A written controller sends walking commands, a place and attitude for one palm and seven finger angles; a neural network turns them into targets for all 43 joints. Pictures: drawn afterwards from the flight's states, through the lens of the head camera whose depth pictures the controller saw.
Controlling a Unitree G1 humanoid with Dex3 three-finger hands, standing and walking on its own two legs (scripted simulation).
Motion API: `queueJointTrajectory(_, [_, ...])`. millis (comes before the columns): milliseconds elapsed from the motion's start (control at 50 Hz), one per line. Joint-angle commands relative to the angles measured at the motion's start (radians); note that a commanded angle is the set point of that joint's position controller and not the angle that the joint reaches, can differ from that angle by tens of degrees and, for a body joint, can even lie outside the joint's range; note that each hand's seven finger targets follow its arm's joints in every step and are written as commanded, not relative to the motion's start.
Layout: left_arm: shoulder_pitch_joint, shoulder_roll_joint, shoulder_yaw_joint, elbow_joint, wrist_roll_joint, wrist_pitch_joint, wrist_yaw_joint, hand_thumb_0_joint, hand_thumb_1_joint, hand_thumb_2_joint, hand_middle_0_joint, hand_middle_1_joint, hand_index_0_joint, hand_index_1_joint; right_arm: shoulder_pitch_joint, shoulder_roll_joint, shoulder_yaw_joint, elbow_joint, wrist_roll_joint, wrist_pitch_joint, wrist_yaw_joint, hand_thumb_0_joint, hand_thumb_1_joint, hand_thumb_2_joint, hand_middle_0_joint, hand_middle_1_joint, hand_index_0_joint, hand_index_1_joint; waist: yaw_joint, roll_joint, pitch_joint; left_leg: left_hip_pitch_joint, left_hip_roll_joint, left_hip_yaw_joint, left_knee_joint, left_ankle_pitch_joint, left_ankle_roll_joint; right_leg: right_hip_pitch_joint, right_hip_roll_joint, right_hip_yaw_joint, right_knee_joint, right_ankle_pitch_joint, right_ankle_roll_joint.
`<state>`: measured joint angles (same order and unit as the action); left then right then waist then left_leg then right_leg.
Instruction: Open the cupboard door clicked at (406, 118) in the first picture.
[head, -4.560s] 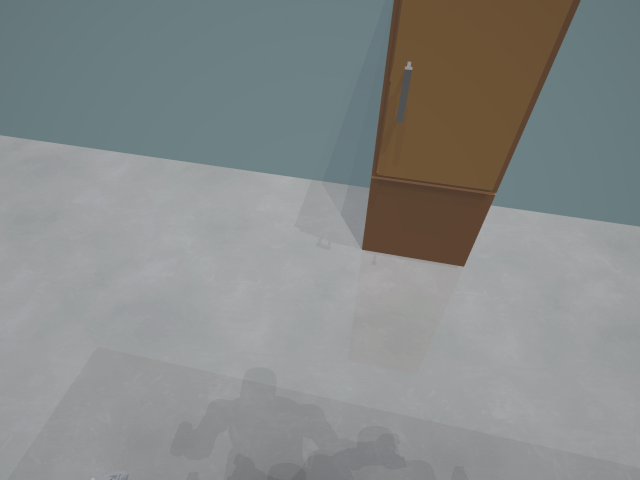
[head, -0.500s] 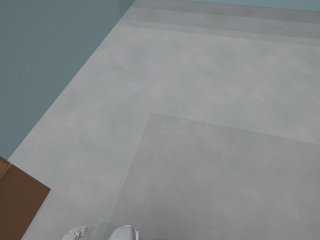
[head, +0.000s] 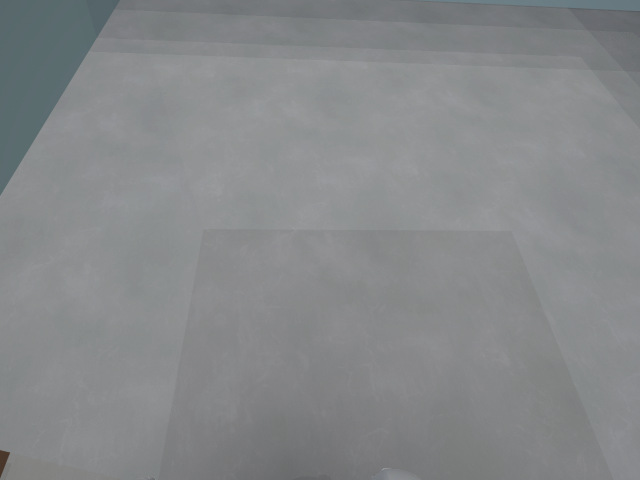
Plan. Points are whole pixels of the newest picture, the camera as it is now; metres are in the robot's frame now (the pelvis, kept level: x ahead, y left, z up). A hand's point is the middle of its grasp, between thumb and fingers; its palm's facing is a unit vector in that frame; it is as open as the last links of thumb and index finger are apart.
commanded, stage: walk to a spot facing it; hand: left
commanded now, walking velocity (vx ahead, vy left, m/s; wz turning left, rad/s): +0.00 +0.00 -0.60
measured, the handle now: out of the picture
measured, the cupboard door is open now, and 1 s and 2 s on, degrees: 0 0 0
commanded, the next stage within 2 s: turn to face it in 0.38 s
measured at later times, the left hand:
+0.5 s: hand out of the picture +0.13 +0.15 -0.17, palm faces -0.18 -0.96 -0.22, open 7.4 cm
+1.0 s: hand (247, 365) +0.29 +0.13 -0.16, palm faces -0.14 -0.97 -0.21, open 7.4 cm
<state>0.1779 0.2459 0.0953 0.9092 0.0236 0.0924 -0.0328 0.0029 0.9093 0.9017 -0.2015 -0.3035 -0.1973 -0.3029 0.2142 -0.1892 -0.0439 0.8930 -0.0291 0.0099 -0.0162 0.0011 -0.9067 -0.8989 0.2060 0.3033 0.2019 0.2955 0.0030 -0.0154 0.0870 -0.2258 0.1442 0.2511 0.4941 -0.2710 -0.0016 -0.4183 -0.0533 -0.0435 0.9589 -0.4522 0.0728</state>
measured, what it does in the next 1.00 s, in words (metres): walks ahead: right foot, then left foot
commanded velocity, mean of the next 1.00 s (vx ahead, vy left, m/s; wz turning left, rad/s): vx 0.09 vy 0.00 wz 0.08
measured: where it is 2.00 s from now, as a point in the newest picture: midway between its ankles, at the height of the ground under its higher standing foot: outside the picture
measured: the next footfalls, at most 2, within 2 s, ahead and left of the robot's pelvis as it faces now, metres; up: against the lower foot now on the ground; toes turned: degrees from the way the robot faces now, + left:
right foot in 0.12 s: +0.02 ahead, -0.14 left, +0.00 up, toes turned -11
left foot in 0.58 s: +0.22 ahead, +0.05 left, +0.00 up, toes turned -11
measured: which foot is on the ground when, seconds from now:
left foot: down 0.00-0.12, up 0.14-0.56, down 0.58-1.00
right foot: up 0.00-0.10, down 0.12-0.58, up 0.60-1.00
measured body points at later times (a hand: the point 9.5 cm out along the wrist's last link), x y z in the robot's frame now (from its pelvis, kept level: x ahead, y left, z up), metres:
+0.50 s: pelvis +0.06 -0.04 +0.00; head +0.09 -0.04 +0.45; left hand +0.14 +0.20 -0.15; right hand +0.11 -0.31 -0.14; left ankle +0.15 +0.08 -0.71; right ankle -0.02 -0.14 -0.74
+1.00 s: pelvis +0.14 -0.03 +0.00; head +0.17 -0.03 +0.45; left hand +0.30 +0.18 -0.14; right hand +0.08 -0.26 -0.15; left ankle +0.18 +0.06 -0.74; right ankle +0.12 -0.16 -0.71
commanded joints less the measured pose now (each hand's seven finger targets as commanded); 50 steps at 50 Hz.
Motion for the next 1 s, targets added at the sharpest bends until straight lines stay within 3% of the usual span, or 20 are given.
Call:
queueJointTrajectory(0, [-0.069, 0.029, 0.001, -0.106, -0.005, -0.049, -0.002, 0.000, 0.900, 0.900, -0.200, -0.300, -0.200, -0.300, 0.061, -0.232, -0.072, -0.025, 0.000, -0.012, -0.002, 0.000, -0.900, -0.900, 0.200, 0.300, 0.200, 0.300, -0.058, 0.256, -0.136, 0.188, 0.242, -0.101, -0.065, 0.489, 0.113, -0.003, 0.024, -0.071, -0.189, -0.014, -0.018])
queueJointTrajectory(20, [-0.058, 0.035, -0.001, -0.104, -0.004, -0.053, 0.001, 0.000, 0.900, 0.900, -0.200, -0.300, -0.200, -0.300, 0.062, -0.232, -0.076, -0.023, 0.001, -0.010, 0.001, 0.000, -0.900, -0.900, 0.200, 0.300, 0.200, 0.300, -0.054, 0.256, -0.140, 0.180, 0.244, -0.090, -0.036, 0.497, 0.099, 0.032, 0.030, -0.077, -0.255, 0.016, -0.028])
queueJointTrajectory(60, [0.028, 0.061, 0.007, -0.074, -0.004, -0.067, 0.007, 0.000, 0.900, 0.900, -0.200, -0.300, -0.200, -0.300, 0.047, -0.227, -0.074, -0.024, 0.006, -0.008, 0.005, 0.000, -0.900, -0.900, 0.200, 0.300, 0.200, 0.300, -0.001, 0.189, -0.177, 0.088, 0.221, -0.030, 0.105, 0.382, 0.026, 0.230, 0.040, -0.087, -0.494, 0.220, -0.053])
queueJointTrajectory(80, [0.101, 0.142, 0.019, -0.053, 0.003, -0.081, 0.016, 0.000, 0.900, 0.900, -0.200, -0.300, -0.200, -0.300, 0.064, -0.182, -0.063, -0.034, 0.014, -0.005, 0.012, 0.000, -0.900, -0.900, 0.200, 0.300, 0.200, 0.300, 0.038, -0.007, -0.216, -0.103, 0.163, 0.008, 0.289, 0.152, -0.037, 0.446, -0.089, 0.072, -0.597, 0.321, -0.107])
queueJointTrajectory(100, [0.163, 0.260, 0.043, -0.032, 0.004, -0.089, 0.031, 0.000, 0.900, 0.900, -0.200, -0.300, -0.200, -0.300, 0.006, -0.099, -0.033, -0.096, 0.012, -0.001, 0.018, 0.000, -0.900, -0.900, 0.200, 0.300, 0.200, 0.300, 0.076, -0.328, -0.200, -0.426, 0.012, -0.012, 0.530, -0.368, -0.089, 0.549, -0.340, 0.438, -0.641, 0.555, -0.219])
queueJointTrajectory(120, [0.218, 0.260, 0.047, -0.023, -0.012, -0.079, 0.045, 0.000, 0.900, 0.900, -0.200, -0.300, -0.200, -0.300, -0.076, -0.134, -0.031, -0.126, 0.011, 0.014, 0.004, 0.000, -0.900, -0.900, 0.200, 0.300, 0.200, 0.300, 0.119, -0.261, -0.185, -0.448, 0.011, -0.166, 0.631, -0.385, -0.078, 0.458, -0.373, 0.467, -0.651, 0.504, -0.281])
queueJointTrajectory(160, [0.119, 0.196, 0.037, -0.034, -0.008, -0.082, 0.049, 0.000, 0.900, 0.900, -0.200, -0.300, -0.200, -0.300, -0.132, -0.141, -0.035, -0.114, 0.006, 0.012, 0.008, 0.000, -0.900, -0.900, 0.200, 0.300, 0.200, 0.300, 0.078, -0.191, -0.070, -0.513, 0.022, -0.231, 0.681, -0.246, -0.072, 0.379, -0.286, 0.427, -0.691, 0.240, -0.280])
queueJointTrajectory(200, [0.043, 0.152, 0.017, -0.051, -0.007, -0.097, 0.044, 0.000, 0.900, 0.900, -0.200, -0.300, -0.200, -0.300, -0.071, -0.141, -0.039, -0.072, -0.003, 0.008, 0.019, 0.000, -0.900, -0.900, 0.200, 0.300, 0.200, 0.300, 0.019, -0.136, -0.069, -0.433, 0.020, -0.205, 0.625, -0.123, -0.091, 0.324, -0.208, 0.291, -0.678, 0.299, -0.239])
queueJointTrajectory(240, [0.056, 0.146, 0.013, -0.040, -0.005, -0.111, 0.040, 0.000, 0.900, 0.900, -0.200, -0.300, -0.200, -0.300, -0.048, -0.132, -0.041, -0.054, -0.002, 0.003, 0.023, 0.000, -0.900, -0.900, 0.200, 0.300, 0.200, 0.300, 0.013, -0.129, -0.070, -0.386, 0.002, -0.189, 0.570, -0.085, -0.097, 0.302, -0.179, 0.260, -0.677, 0.352, -0.234])
queueJointTrajectory(440, [0.132, 0.163, 0.014, 0.009, -0.001, -0.126, 0.037, 0.000, 0.900, 0.900, -0.200, -0.300, -0.200, -0.300, -0.156, -0.111, -0.029, -0.098, 0.012, -0.030, 0.029, 0.000, -0.900, -0.900, 0.200, 0.300, 0.200, 0.300, 0.041, -0.140, -0.038, -0.302, -0.062, -0.187, 0.273, -0.079, -0.079, 0.308, -0.167, 0.360, -0.655, 0.392, -0.253])
queueJointTrajectory(500, [0.092, 0.143, 0.010, 0.016, -0.004, -0.119, 0.043, 0.000, 0.900, 0.900, -0.200, -0.300, -0.200, -0.300, -0.067, -0.106, -0.017, -0.051, 0.014, -0.038, 0.015, 0.000, -0.900, -0.900, 0.200, 0.300, 0.200, 0.300, -0.006, -0.139, -0.060, -0.106, -0.103, -0.154, 0.096, 0.028, -0.058, 0.261, -0.113, 0.291, -0.573, 0.517, -0.205])
queueJointTrajectory(520, [0.088, 0.118, 0.003, 0.024, -0.006, -0.119, 0.046, 0.000, 0.900, 0.900, -0.200, -0.300, -0.200, -0.300, 0.013, -0.115, -0.016, -0.018, 0.012, -0.045, 0.007, 0.000, -0.900, -0.900, 0.200, 0.300, 0.200, 0.300, -0.041, -0.093, -0.088, 0.029, -0.111, -0.150, -0.012, 0.123, -0.050, 0.223, -0.071, 0.247, -0.491, 0.545, -0.172])
queueJointTrajectory(540, [0.116, 0.077, -0.010, 0.029, -0.012, -0.119, 0.049, 0.000, 0.900, 0.900, -0.200, -0.300, -0.200, -0.300, 0.120, -0.165, -0.019, 0.023, 0.003, -0.056, 0.000, 0.000, -0.900, -0.900, 0.200, 0.300, 0.200, 0.300, -0.069, 0.033, -0.167, 0.221, -0.028, -0.233, -0.068, 0.245, -0.014, 0.156, -0.012, 0.198, -0.320, 0.484, -0.133])
queueJointTrajectory(560, [0.207, 0.013, -0.024, 0.044, -0.021, -0.117, 0.048, 0.000, 0.900, 0.900, -0.200, -0.300, -0.200, -0.300, 0.200, -0.259, -0.034, 0.042, -0.008, -0.060, -0.001, 0.000, -0.900, -0.900, 0.200, 0.300, 0.200, 0.300, -0.063, 0.288, -0.269, 0.379, 0.228, -0.519, -0.078, 0.485, 0.095, -0.003, 0.096, 0.066, -0.093, 0.088, -0.081])
queueJointTrajectory(580, [0.225, 0.018, -0.036, 0.063, -0.014, -0.116, 0.059, 0.000, 0.900, 0.900, -0.200, -0.300, -0.200, -0.300, 0.177, -0.251, -0.025, 0.047, 0.003, -0.041, -0.001, 0.000, -0.900, -0.900, 0.200, 0.300, 0.200, 0.300, -0.047, 0.323, -0.250, 0.272, 0.290, -0.592, -0.176, 0.417, 0.149, 0.008, 0.088, 0.068, 0.026, -0.186, -0.070])
queueJointTrajectory(620, [0.127, 0.024, -0.042, 0.074, -0.005, -0.106, 0.055, 0.000, 0.900, 0.900, -0.200, -0.300, -0.200, -0.300, 0.059, -0.181, -0.004, 0.042, 0.004, -0.035, -0.011, 0.000, -0.900, -0.900, 0.200, 0.300, 0.200, 0.300, -0.024, 0.221, -0.048, 0.049, 0.230, -0.567, -0.229, 0.329, 0.187, -0.025, 0.008, 0.067, 0.068, -0.121, -0.054])
queueJointTrajectory(640, [0.103, 0.013, -0.044, 0.082, -0.004, -0.104, 0.050, 0.000, 0.900, 0.900, -0.200, -0.300, -0.200, -0.300, 0.030, -0.143, 0.008, 0.048, 0.004, -0.038, -0.013, 0.000, -0.900, -0.900, 0.200, 0.300, 0.200, 0.300, -0.010, 0.176, -0.015, -0.007, 0.179, -0.509, -0.238, 0.357, 0.174, 0.002, -0.014, 0.068, 0.029, -0.074, -0.046])
queueJointTrajectory(700, [0.104, 0.003, -0.044, 0.092, -0.009, -0.084, 0.048, 0.000, 0.900, 0.900, -0.200, -0.300, -0.200, -0.300, 0.021, -0.148, 0.001, 0.064, 0.012, -0.034, -0.012, 0.000, -0.900, -0.900, 0.200, 0.300, 0.200, 0.300, 0.005, 0.165, -0.074, 0.003, 0.107, -0.425, -0.234, 0.377, 0.155, 0.049, -0.011, 0.037, -0.033, 0.007, -0.028])
queueJointTrajectory(820, [0.008, 0.012, -0.021, 0.032, -0.005, -0.072, 0.055, 0.000, 0.900, 0.900, -0.200, -0.300, -0.200, -0.300, 0.086, -0.162, -0.034, 0.075, 0.008, -0.016, -0.006, 0.000, -0.900, -0.900, 0.200, 0.300, 0.200, 0.300, -0.021, 0.116, -0.113, 0.080, 0.103, -0.501, -0.209, 0.366, 0.177, -0.060, -0.008, 0.039, -0.016, 0.044, -0.005])
queueJointTrajectory(980, [-0.038, 0.002, -0.015, -0.037, -0.018, -0.078, 0.065, 0.000, 0.900, 0.900, -0.200, -0.300, -0.200, -0.300, 0.092, -0.187, -0.069, 0.049, 0.001, 0.002, 0.001, 0.000, -0.900, -0.900, 0.200, 0.300, 0.200, 0.300, -0.025, 0.167, -0.147, 0.022, 0.063, -0.587, -0.121, 0.461, 0.170, 0.088, 0.047, 0.028, -0.278, 0.059, -0.016])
